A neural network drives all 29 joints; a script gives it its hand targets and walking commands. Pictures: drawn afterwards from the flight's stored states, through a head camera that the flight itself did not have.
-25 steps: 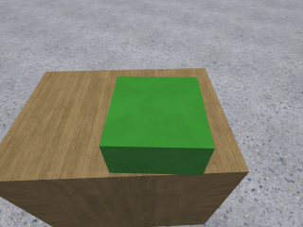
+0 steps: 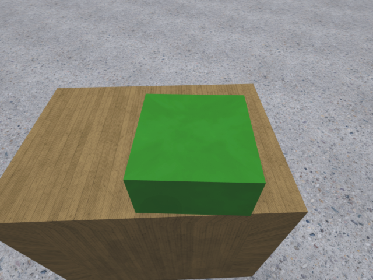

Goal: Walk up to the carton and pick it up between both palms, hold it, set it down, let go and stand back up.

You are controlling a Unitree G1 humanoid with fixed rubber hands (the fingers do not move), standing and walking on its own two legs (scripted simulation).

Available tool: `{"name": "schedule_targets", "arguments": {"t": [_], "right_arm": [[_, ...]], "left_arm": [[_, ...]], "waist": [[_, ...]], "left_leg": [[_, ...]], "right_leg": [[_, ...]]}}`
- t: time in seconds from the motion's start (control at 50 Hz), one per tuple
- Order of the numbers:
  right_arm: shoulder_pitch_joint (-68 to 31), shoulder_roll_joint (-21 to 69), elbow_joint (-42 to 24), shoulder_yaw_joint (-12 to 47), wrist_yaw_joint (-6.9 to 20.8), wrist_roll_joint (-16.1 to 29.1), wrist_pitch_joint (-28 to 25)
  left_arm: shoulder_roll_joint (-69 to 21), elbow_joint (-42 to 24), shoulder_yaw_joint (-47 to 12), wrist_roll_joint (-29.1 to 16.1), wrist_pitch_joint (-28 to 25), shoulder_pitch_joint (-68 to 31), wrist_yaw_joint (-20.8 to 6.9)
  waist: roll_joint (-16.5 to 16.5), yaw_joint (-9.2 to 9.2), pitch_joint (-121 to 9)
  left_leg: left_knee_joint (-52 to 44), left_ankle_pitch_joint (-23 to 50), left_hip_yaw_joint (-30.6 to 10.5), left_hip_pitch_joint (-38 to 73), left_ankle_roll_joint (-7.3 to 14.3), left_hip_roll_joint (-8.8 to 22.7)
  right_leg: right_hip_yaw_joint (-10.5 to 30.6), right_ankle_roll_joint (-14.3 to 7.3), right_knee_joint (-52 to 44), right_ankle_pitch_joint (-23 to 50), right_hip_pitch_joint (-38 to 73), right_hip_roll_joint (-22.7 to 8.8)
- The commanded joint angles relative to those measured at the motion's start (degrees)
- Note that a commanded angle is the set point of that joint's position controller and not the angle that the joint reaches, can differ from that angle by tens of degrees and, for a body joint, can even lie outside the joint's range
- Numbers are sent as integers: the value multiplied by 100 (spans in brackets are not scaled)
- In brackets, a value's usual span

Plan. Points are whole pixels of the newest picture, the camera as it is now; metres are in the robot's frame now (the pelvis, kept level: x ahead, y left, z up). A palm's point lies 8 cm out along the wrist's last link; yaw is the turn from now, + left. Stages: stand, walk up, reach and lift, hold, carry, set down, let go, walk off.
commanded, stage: stand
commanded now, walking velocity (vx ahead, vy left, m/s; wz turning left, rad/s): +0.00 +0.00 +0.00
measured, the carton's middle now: (193, 149) +0.47 +0.01 +0.00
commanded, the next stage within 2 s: none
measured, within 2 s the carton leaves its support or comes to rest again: neither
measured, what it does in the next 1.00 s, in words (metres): stands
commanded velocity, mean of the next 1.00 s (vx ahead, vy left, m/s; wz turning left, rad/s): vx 0.00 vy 0.00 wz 0.00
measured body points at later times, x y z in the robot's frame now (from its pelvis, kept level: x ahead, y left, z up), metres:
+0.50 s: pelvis +0.00 +0.00 +0.00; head +0.01 +0.01 +0.45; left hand +0.07 +0.31 -0.13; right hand +0.08 -0.30 -0.13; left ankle +0.03 +0.12 -0.75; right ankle -0.05 -0.13 -0.75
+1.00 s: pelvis +0.00 +0.00 +0.00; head +0.01 +0.01 +0.45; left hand +0.07 +0.31 -0.13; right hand +0.08 -0.30 -0.13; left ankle +0.03 +0.12 -0.75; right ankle -0.05 -0.13 -0.75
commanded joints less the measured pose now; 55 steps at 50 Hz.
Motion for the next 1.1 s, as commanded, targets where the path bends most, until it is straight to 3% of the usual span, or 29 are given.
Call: {"name": "schedule_targets", "arguments": {"t": [0.0,0.66,0.74,0.76,0.82,0.94,1.0,1.08], "right_arm": [[-195,-1233,-331,-211,-54,5,-104],[-212,-1211,-369,-208,-61,0,-88],[-217,-1213,-379,-205,-61,-9,-87],[-224,-1304,-348,-230,-69,-11,-84],[-205,-1171,-368,-206,-69,2,-87],[-179,-1243,-344,-217,-54,7,-93],[-193,-1163,-352,-204,-63,1,-85],[-195,-1253,-334,-213,-65,-8,-81]], "left_arm": [[1151,-285,198,15,-86,-74,59],[1147,-265,202,2,-80,-22,55],[1162,-309,204,9,-83,-132,53],[1082,-290,187,10,-86,-84,58],[1148,-335,209,3,-88,-162,53],[1172,-265,220,2,-88,-82,59],[1186,-276,214,14,-86,-96,66],[1175,-281,216,3,-78,-98,57]], "waist": [[98,8,-347],[-14,14,-339],[53,-3,-327],[216,34,-379],[22,-2,-294],[141,15,-391],[2,-21,-340],[151,12,-353]], "left_leg": [[-206,851,-574,422,187,609],[-207,965,-616,444,176,623],[-201,961,-578,469,179,620],[-175,907,-586,438,188,609],[-218,976,-590,431,164,633],[-178,975,-591,441,187,616],[-174,958,-591,434,187,636],[-180,930,-559,402,153,603]], "right_leg": [[375,-245,-309,858,-422,-631],[318,-218,-309,902,-443,-608],[325,-216,-304,858,-445,-620],[397,-242,-313,906,-393,-671],[343,-225,-298,849,-466,-630],[357,-240,-311,884,-403,-641],[348,-225,-306,933,-433,-645],[350,-216,-292,986,-351,-664]]}}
